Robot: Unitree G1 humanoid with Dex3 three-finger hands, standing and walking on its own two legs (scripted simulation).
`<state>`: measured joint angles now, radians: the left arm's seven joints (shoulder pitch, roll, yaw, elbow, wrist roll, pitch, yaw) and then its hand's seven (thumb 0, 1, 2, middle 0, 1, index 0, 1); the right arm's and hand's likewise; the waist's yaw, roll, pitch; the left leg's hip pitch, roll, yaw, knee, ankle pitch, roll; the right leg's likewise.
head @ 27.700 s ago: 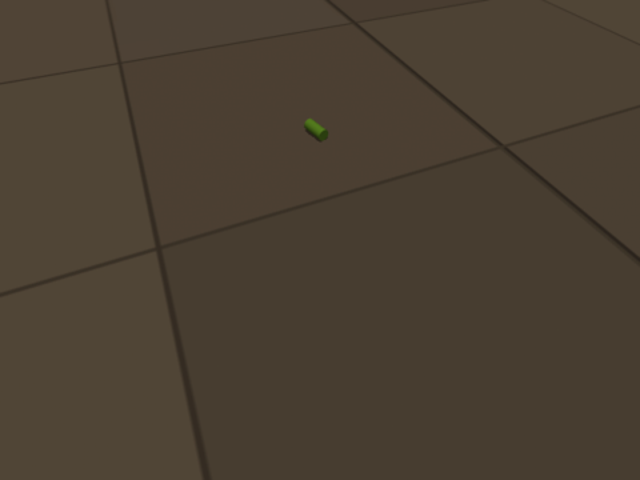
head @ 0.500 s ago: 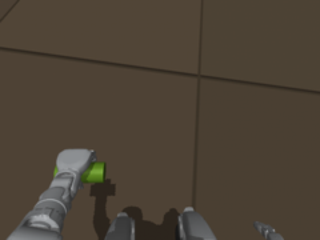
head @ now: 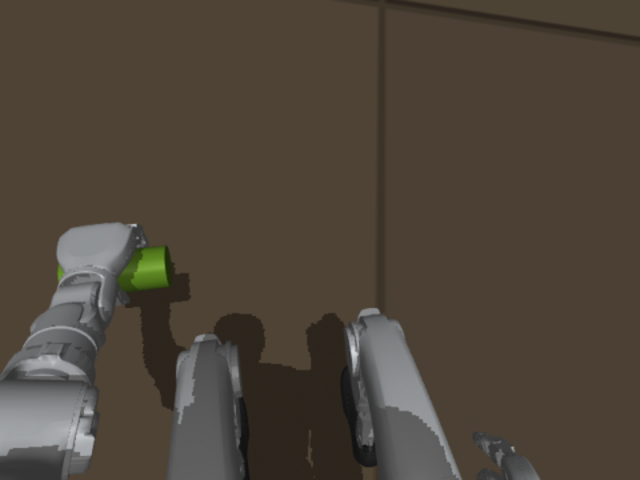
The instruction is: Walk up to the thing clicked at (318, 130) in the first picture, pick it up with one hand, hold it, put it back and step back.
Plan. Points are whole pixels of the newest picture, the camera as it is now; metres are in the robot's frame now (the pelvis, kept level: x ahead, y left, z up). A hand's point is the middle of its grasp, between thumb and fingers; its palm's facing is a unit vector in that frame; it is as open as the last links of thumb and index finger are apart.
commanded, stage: crouch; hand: left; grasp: from above
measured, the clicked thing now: (119, 271) +0.41 +0.24 -0.19
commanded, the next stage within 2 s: lower in 0.84 s
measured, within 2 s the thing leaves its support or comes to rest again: neither
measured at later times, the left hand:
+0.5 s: hand (133, 272) +0.43 +0.24 -0.27, palm faces -0.50 -0.02 -0.87, open 9.1 cm
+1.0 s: hand (143, 272) +0.44 +0.24 -0.33, palm faces -0.48 -0.01 -0.88, open 9.0 cm
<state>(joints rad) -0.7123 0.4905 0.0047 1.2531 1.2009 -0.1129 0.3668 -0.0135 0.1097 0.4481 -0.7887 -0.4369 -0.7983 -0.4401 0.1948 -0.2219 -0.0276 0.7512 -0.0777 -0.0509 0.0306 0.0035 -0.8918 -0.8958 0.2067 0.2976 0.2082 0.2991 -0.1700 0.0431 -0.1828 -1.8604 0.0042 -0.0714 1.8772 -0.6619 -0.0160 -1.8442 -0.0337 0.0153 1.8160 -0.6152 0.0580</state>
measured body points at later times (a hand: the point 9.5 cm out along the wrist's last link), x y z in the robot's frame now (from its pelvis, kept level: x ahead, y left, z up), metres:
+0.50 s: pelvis -0.01 -0.01 -0.09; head +0.23 +0.03 +0.29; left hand +0.45 +0.24 -0.22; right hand +0.04 -0.29 -0.21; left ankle +0.06 +0.12 -0.46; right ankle +0.08 -0.15 -0.46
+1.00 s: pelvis -0.01 +0.00 -0.14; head +0.24 +0.04 +0.23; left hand +0.46 +0.24 -0.28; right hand +0.02 -0.28 -0.25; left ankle +0.06 +0.12 -0.46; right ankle +0.08 -0.15 -0.46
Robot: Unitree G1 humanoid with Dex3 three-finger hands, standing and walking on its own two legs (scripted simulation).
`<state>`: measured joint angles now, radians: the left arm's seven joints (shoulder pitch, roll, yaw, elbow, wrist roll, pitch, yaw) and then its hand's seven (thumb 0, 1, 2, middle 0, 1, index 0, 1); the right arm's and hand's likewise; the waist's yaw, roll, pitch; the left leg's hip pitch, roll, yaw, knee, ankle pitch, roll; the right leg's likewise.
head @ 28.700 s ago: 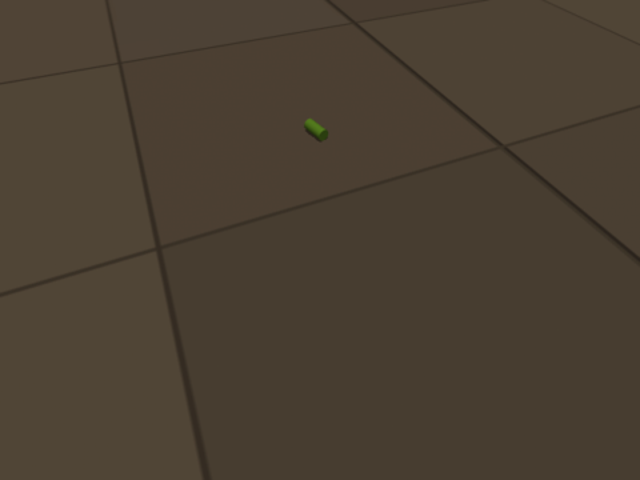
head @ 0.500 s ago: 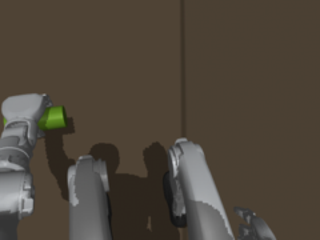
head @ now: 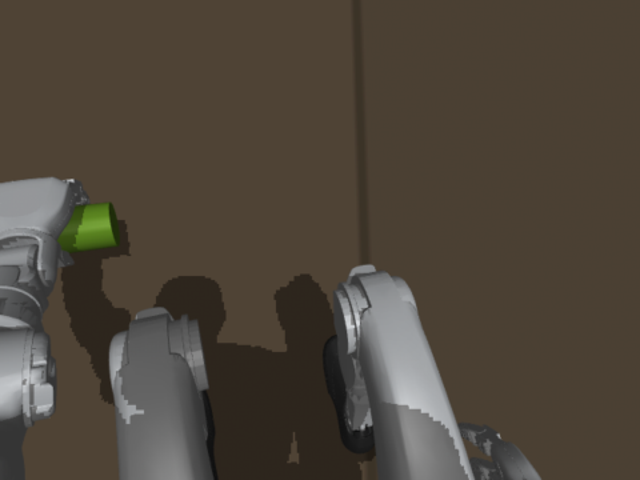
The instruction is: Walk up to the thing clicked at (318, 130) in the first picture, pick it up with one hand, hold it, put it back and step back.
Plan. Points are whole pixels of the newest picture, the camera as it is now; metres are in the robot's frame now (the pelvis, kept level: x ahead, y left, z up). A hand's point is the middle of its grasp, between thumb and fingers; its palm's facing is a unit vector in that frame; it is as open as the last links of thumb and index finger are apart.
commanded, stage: lower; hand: left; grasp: from above
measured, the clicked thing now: (59, 231) +0.45 +0.27 -0.22
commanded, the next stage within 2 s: rest in 0.30 s
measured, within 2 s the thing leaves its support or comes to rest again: rests again in 2.00 s
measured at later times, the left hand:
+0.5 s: hand (71, 242) +0.44 +0.26 -0.25, palm faces -0.48 -0.06 -0.87, open 9.0 cm
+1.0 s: hand (85, 240) +0.45 +0.26 -0.29, palm faces -0.48 -0.09 -0.87, open 8.9 cm
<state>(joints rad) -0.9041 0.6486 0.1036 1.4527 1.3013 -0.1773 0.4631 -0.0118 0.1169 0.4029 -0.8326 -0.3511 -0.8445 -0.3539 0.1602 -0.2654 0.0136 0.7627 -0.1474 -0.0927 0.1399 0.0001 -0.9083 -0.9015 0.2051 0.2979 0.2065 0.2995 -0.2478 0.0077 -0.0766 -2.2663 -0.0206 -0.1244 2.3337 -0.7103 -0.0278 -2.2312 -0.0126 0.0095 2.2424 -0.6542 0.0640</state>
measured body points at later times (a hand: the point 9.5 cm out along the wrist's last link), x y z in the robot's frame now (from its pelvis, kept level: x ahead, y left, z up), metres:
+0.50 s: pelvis +0.00 +0.00 -0.03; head +0.27 +0.07 +0.33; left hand +0.46 +0.26 -0.20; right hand +0.04 -0.28 -0.13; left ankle +0.07 +0.13 -0.32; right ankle +0.10 -0.15 -0.32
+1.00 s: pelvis +0.01 +0.00 -0.05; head +0.28 +0.08 +0.30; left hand +0.47 +0.26 -0.24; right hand +0.02 -0.27 -0.13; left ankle +0.07 +0.13 -0.32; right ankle +0.10 -0.14 -0.32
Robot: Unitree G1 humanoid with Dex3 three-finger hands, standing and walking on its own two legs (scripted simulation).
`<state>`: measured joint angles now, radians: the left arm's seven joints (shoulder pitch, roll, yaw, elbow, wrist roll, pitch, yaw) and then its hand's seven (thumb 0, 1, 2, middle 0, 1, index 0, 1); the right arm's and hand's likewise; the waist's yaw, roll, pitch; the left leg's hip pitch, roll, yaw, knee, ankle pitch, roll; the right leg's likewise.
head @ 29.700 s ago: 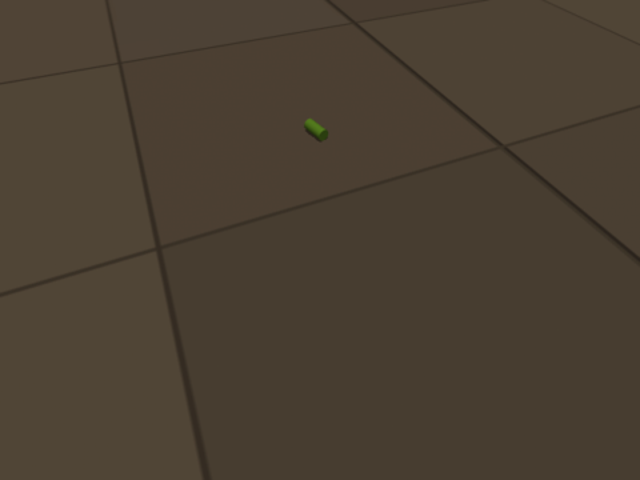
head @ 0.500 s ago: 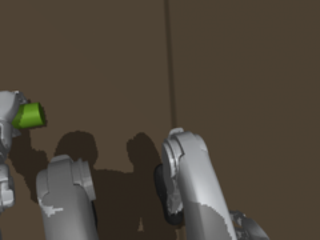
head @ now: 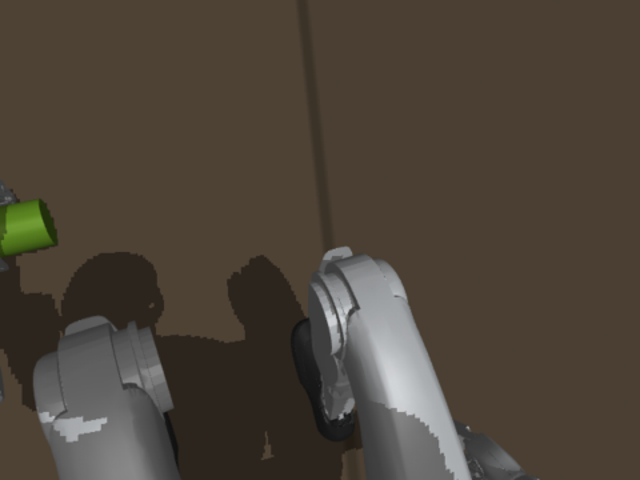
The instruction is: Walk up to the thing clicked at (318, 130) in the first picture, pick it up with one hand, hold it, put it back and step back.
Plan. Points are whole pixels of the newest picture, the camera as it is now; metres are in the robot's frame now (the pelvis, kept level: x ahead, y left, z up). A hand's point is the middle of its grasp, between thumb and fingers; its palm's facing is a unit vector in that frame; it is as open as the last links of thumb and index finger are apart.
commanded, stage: rest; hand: left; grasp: from above
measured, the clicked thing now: out of the picture +0.43 +0.29 -0.27
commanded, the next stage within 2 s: open in 0.58 s
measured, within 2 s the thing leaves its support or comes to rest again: rests again in 1.00 s
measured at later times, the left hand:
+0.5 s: hand out of the picture +0.43 +0.29 -0.24, palm faces -0.45 -0.13 -0.88, open 8.9 cm
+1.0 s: hand out of the picture +0.43 +0.30 -0.24, palm faces -0.44 -0.11 -0.89, open 9.9 cm
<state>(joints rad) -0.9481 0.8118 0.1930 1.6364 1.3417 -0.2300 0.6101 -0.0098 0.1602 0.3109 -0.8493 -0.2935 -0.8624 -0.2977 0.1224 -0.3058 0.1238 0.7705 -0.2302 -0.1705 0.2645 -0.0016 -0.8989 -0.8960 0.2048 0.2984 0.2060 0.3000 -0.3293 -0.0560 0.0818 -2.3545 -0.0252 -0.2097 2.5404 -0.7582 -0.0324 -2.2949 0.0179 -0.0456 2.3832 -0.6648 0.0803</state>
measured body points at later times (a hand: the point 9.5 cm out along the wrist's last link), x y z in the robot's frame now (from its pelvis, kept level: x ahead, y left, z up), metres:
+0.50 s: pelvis -0.01 +0.01 -0.01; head +0.26 +0.12 +0.34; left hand +0.45 +0.30 -0.19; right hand +0.03 -0.26 -0.07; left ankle +0.05 +0.13 -0.27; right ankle +0.11 -0.14 -0.27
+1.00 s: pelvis -0.01 +0.01 -0.01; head +0.25 +0.12 +0.34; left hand +0.45 +0.30 -0.19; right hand +0.02 -0.26 -0.06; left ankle +0.05 +0.13 -0.27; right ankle +0.11 -0.14 -0.27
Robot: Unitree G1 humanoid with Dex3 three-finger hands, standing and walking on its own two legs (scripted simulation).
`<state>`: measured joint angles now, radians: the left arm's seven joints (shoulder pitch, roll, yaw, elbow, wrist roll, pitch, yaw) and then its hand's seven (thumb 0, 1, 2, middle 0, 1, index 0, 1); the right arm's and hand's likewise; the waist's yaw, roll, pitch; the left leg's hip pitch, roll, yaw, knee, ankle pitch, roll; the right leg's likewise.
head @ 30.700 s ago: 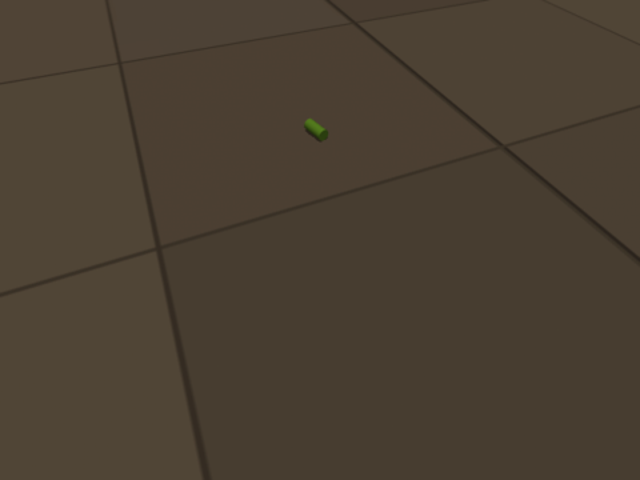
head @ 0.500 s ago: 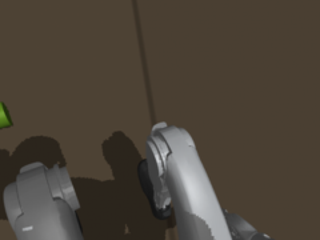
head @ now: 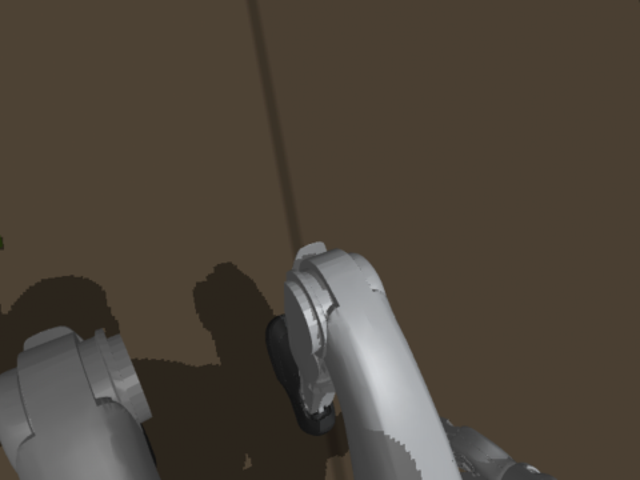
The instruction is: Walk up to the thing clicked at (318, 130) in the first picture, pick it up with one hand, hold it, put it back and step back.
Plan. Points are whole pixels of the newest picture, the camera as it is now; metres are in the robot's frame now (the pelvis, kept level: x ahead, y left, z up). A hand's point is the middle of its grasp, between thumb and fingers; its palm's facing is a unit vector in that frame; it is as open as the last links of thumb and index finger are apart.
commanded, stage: open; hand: left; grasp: from above
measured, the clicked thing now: out of the picture +0.44 +0.31 -0.26
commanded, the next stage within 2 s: withdraw in 0.56 s
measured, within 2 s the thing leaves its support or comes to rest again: neither
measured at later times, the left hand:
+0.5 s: hand out of the picture +0.43 +0.31 -0.24, palm faces -0.45 -0.14 -0.88, open 12.7 cm
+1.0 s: hand out of the picture +0.45 +0.34 -0.17, palm faces -0.29 -0.09 -0.95, open 13.6 cm
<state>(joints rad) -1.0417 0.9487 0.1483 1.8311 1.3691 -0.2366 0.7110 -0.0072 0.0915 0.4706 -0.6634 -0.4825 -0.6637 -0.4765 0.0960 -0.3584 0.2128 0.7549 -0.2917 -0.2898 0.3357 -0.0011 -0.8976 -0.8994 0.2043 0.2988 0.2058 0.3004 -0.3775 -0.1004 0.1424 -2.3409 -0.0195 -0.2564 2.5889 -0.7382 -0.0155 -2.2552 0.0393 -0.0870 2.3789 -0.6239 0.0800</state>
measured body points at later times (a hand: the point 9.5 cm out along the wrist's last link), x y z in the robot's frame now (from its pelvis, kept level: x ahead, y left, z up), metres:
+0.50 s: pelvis +0.00 +0.00 +0.00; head +0.26 +0.12 +0.35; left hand +0.45 +0.32 -0.19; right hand +0.05 -0.26 -0.05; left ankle +0.06 +0.12 -0.26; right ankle +0.13 -0.14 -0.26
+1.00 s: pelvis +0.01 +0.00 +0.02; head +0.25 +0.11 +0.38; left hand +0.46 +0.34 -0.12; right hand +0.07 -0.27 -0.06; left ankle +0.06 +0.12 -0.26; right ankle +0.13 -0.14 -0.26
